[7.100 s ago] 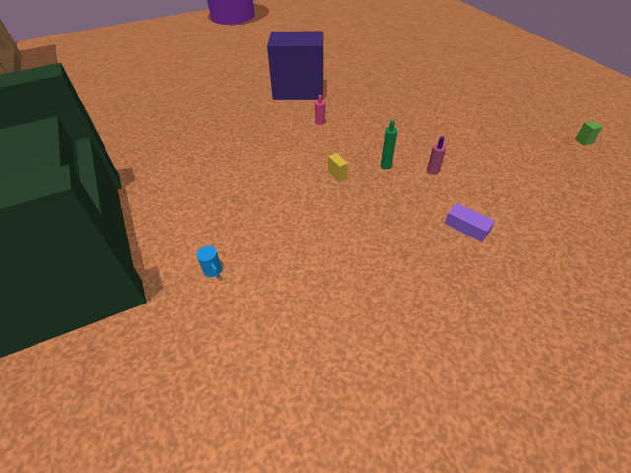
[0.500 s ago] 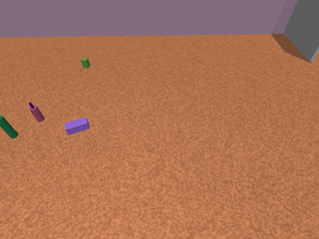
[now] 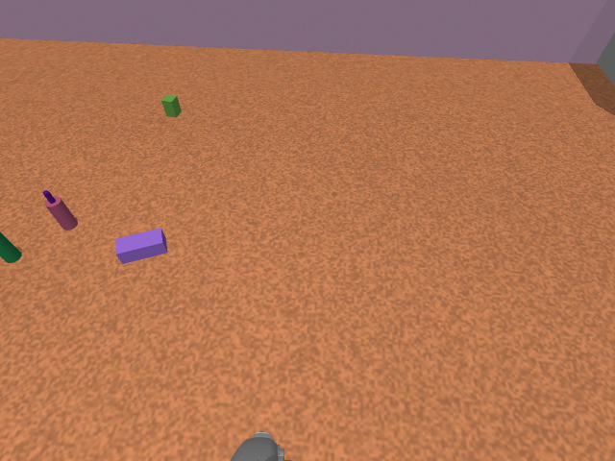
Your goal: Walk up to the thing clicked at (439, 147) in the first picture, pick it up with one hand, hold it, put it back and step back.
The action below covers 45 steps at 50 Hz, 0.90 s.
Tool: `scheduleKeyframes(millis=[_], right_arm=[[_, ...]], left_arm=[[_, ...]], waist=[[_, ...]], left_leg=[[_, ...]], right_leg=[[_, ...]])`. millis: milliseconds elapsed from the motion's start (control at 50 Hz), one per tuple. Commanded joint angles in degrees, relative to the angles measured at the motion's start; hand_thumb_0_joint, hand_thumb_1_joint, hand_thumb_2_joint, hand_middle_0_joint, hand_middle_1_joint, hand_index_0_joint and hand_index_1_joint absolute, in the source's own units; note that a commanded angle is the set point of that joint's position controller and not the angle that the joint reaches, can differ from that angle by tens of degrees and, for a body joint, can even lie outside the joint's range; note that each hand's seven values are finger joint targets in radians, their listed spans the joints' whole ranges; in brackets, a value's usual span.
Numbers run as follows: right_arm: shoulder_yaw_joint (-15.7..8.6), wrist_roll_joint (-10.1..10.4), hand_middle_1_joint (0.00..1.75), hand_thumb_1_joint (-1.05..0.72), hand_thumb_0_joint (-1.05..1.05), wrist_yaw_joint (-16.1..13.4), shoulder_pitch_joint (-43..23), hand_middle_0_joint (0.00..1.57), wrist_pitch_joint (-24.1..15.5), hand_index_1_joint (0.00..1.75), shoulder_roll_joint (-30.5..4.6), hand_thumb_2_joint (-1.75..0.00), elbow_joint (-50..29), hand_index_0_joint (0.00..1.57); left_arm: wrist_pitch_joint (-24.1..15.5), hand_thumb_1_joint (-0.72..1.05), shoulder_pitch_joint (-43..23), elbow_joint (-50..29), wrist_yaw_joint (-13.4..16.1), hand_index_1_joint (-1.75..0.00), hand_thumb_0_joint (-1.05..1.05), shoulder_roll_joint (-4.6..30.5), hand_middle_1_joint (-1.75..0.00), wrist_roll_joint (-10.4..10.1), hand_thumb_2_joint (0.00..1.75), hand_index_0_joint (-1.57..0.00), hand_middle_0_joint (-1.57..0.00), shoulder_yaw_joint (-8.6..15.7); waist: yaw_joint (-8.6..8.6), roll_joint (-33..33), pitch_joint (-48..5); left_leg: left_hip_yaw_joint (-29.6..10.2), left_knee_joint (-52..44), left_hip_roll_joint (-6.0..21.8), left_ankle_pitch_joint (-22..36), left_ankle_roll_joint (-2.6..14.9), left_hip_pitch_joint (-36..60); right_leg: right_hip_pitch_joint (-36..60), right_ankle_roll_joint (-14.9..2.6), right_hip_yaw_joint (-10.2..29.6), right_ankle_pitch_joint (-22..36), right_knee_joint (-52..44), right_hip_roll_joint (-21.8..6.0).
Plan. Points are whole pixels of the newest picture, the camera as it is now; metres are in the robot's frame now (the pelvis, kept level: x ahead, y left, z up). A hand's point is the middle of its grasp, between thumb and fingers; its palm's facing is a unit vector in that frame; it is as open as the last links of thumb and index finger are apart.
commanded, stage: walk up
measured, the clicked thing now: (58, 208) +1.12 +1.12 -0.66
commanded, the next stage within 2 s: none
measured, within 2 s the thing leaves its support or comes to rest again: neither
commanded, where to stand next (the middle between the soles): +0.89 +0.04 m, yaw -1 degrees
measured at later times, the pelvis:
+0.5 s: pelvis +0.26 +0.01 -0.01, yaw -2 degrees
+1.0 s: pelvis +0.46 +0.02 -0.01, yaw +1 degrees
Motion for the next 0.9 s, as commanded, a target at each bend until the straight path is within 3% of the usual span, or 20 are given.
scheduleKeyframes(millis=[0,40,60,80,100,120,180,320,400,460,480,500,520,540,560,600,640,680,800,880], right_arm=[[-3.2,-0.2,0.3,-0.9,0.0,-0.9,-6.9,0.2,-2.7,0.3,-9.1,-0.9,-7.4,0.2],[-5.0,-1.1,0.3,-0.9,0.0,-1.7,7.8,0.2,-3.1,0.3,-12.2,-0.9,-3.7,0.2],[-6.9,-1.8,0.3,-0.9,0.0,-2.4,15.9,0.2,-3.2,0.3,-16.3,-0.9,-2.3,0.2],[-7.9,-1.0,0.3,-0.9,0.0,-3.2,16.8,0.2,-3.7,0.3,-20.4,-0.9,-4.3,0.2],[-7.8,1.4,0.3,-0.9,0.0,-3.2,13.7,0.2,-3.7,0.3,-20.4,-0.9,-5.3,0.2],[-7.5,1.9,0.3,-0.9,0.0,-3.5,10.7,0.2,-3.5,0.3,-18.5,-0.9,-6.3,0.2],[-4.2,2.1,0.3,-0.9,0.0,-4.4,4.6,0.2,-4.0,0.3,-12.8,-0.9,-8.1,0.2],[-4.0,1.4,0.3,-0.9,0.0,-3.8,3.1,0.2,-5.3,0.3,-13.8,-0.9,-10.6,0.2],[-3.8,1.7,0.3,-0.9,0.0,-3.3,2.4,0.2,-5.2,0.3,-14.2,-0.9,-11.5,0.2],[-3.9,1.6,0.3,-0.9,0.0,-3.5,1.7,0.2,-4.5,0.3,-14.1,-0.9,-12.1,0.2],[-3.5,1.5,0.3,-0.9,0.0,-3.5,1.8,0.2,-4.4,0.3,-13.4,-0.9,-12.4,0.2],[-2.7,1.3,0.3,-0.9,0.0,-3.6,4.1,0.2,-4.3,0.3,-11.1,-0.9,-12.2,0.2],[-1.3,1.7,0.3,-0.9,0.0,-3.5,8.7,0.2,-4.3,0.3,-7.1,-0.9,-12.4,0.2],[-1.0,1.6,0.3,-0.9,0.0,-3.7,10.5,0.2,-3.8,0.3,-7.4,-0.9,-11.8,0.2],[-2.2,1.4,0.3,-0.9,0.0,-4.3,8.2,0.2,-3.4,0.3,-12.8,-0.9,-11.1,0.2],[-2.4,2.4,0.3,-0.9,0.0,-4.6,5.6,0.2,-3.4,0.3,-12.6,-0.9,-9.4,0.2],[-2.1,2.9,0.3,-0.9,0.0,-3.9,8.0,0.2,-2.8,0.3,-10.9,-0.9,-7.9,0.2],[-2.2,2.2,0.3,-0.9,0.0,-3.4,9.4,0.2,-2.1,0.3,-10.0,-0.9,-7.3,0.2],[-2.7,0.7,0.3,-0.9,0.0,-1.9,1.3,0.2,-1.6,0.3,-9.1,-0.9,-9.9,0.2],[-2.7,0.6,0.3,-0.9,0.0,-1.1,-2.7,0.2,-2.7,0.3,-8.8,-0.9,-10.8,0.2]], left_arm=[[-1.0,0.9,-0.7,-4.7,1.4,-0.3,0.0,16.8,-0.3,-0.4,0.9,-0.2,-0.2,4.1],[-0.6,0.9,-1.5,-6.1,1.8,-0.3,0.0,15.2,-0.3,-0.6,0.9,-0.2,-0.2,3.3],[-0.1,0.9,1.6,-6.6,2.0,-0.3,0.0,11.4,-0.3,-0.9,0.9,-0.2,-0.2,1.9],[-0.1,0.9,4.8,-7.1,1.7,-0.3,0.0,8.1,-0.3,-1.8,0.9,-0.2,-0.2,1.7],[0.3,0.9,2.7,-6.1,2.6,-0.3,0.0,15.0,-0.3,-1.6,0.9,-0.2,-0.2,2.6],[0.2,0.9,-0.8,-6.2,2.6,-0.3,0.0,15.9,-0.3,-1.2,0.9,-0.2,-0.2,2.1],[0.1,0.9,1.4,-4.8,1.5,-0.3,0.0,12.4,-0.3,-2.4,0.9,-0.2,-0.2,1.6],[0.9,0.9,-4.5,-7.7,-1.2,-0.3,0.0,10.6,-0.3,-0.5,0.9,-0.2,-0.2,1.8],[0.4,0.9,-5.4,-7.2,-1.6,-0.3,0.0,10.4,-0.3,-0.3,0.9,-0.2,-0.2,2.8],[0.3,0.9,-3.0,-5.7,-1.5,-0.3,0.0,11.6,-0.3,0.0,0.9,-0.2,-0.2,3.7],[0.0,0.9,-0.2,-5.0,-1.1,-0.3,0.0,12.8,-0.3,0.1,0.9,-0.2,-0.2,4.3],[-0.6,0.9,5.1,-4.0,-0.5,-0.3,0.0,14.7,-0.3,0.2,0.9,-0.2,-0.2,5.3],[-1.4,0.9,9.3,-4.2,0.4,-0.3,0.0,18.9,-0.3,0.6,0.9,-0.2,-0.2,6.5],[-1.9,0.9,8.5,-5.6,0.8,-0.3,0.0,21.4,-0.3,0.1,0.9,-0.2,-0.2,6.3],[-1.5,0.9,6.9,-5.7,1.0,-0.3,0.0,22.0,-0.3,-0.8,0.9,-0.2,-0.2,6.2],[-1.4,0.9,3.6,-6.7,1.6,-0.3,0.0,18.7,-0.3,-1.5,0.9,-0.2,-0.2,5.3],[-1.7,0.9,-0.4,-7.3,1.8,-0.3,0.0,16.2,-0.3,-1.4,0.9,-0.2,-0.2,4.3],[-2.0,0.9,-1.2,-8.0,1.7,-0.3,0.0,14.8,-0.3,-1.1,0.9,-0.2,-0.2,3.8],[-2.1,0.9,0.6,-9.8,1.7,-0.3,0.0,15.7,-0.3,-0.2,0.9,-0.2,-0.2,4.4],[-1.9,0.9,1.0,-10.0,1.5,-0.3,0.0,16.2,-0.3,-0.1,0.9,-0.2,-0.2,4.3]], waist=[[0.79,-5.9,-0.9],[-6.24,0.9,-9.2],[-9.7,9.4,-14.1],[-8.36,19.0,-16.9],[-7.94,11.4,-17.5],[-7.52,6.8,-12.6],[-2.79,2.0,-4.4],[-2.79,4.6,2.6],[-1.97,6.1,0.8],[-0.13,2.6,-0.7],[1.82,-0.2,-2.6],[4.12,-6.8,-6.5],[4.94,-19.9,-10.3],[3.31,-19.3,-7.1],[4.0,-16.0,-6.3],[2.38,-9.9,-2.1],[-0.96,-11.5,-1.7],[-1.8,-11.7,-2.3],[0.2,-10.0,0.0],[1.08,-9.9,-0.7]], left_leg=[[6.6,-7.7,-2.5,2.7,2.19,7.1],[7.2,-9.8,-5.0,2.7,5.58,27.2],[-2.9,-10.7,1.8,-6.6,8.71,40.2],[-33.3,-17.2,16.6,-11.5,13.57,49.0],[-40.0,-20.7,19.4,-12.2,18.53,47.3],[-34.5,-21.4,18.8,-10.1,17.95,40.7],[-9.0,-20.6,11.4,14.1,10.78,24.8],[-0.3,-24.9,10.5,7.3,14.07,18.7],[0.7,-22.2,9.0,1.1,11.25,14.0],[0.8,-16.9,8.2,-6.4,10.25,10.7],[1.0,-10.7,7.3,-2.3,9.09,10.2],[3.2,2.4,4.2,1.7,7.4,8.7],[8.0,20.2,-2.7,-5.9,4.63,3.1],[3.1,28.1,-7.8,-20.5,2.77,-5.7],[0.6,32.7,-5.8,-21.1,2.73,-8.3],[-5.7,32.1,-3.1,-14.4,2.67,-6.1],[-4.5,26.5,-2.3,-10.3,2.68,-1.3],[-3.0,23.6,-2.8,-8.0,1.78,1.7],[-1.2,7.7,-0.7,-2.7,-0.57,-3.3],[2.6,-2.7,0.2,0.0,0.78,3.8]], right_leg=[[-3.5,-8.43,4.9,31.5,2.1,-15.2],[-10.1,-6.1,1.2,35.2,23.1,-11.1],[-22.7,-3.9,0.0,22.9,38.5,-7.1],[-38.5,-1.31,3.6,-9.9,49.4,4.6],[-40.3,-3.35,11.1,-11.8,54.5,0.7],[-41.3,-3.34,12.6,-9.1,56.6,-2.0],[-33.4,-2.51,13.9,0.6,49.0,-4.6],[-33.7,1.0,7.1,7.4,26.5,-8.8],[-23.2,-0.46,4.4,16.3,17.9,-7.1],[-15.4,-0.8,2.1,14.8,16.8,-5.2],[-10.4,-1.58,2.2,12.0,16.1,-4.2],[-2.9,-2.59,5.2,6.5,13.7,-4.8],[2.0,-5.43,21.3,-4.4,4.4,-15.1],[2.2,-8.72,40.6,-5.0,-2.8,-25.1],[2.0,-13.62,46.8,-1.7,-4.2,-28.1],[-6.3,-10.63,33.3,11.3,-3.6,-23.5],[-11.1,-7.1,19.7,18.4,-2.5,-17.3],[-13.8,-9.1,13.1,22.1,-2.4,-15.3],[-11.6,-11.78,9.9,10.4,-5.1,-17.2],[-12.2,-10.77,8.1,14.5,-1.3,-18.0]])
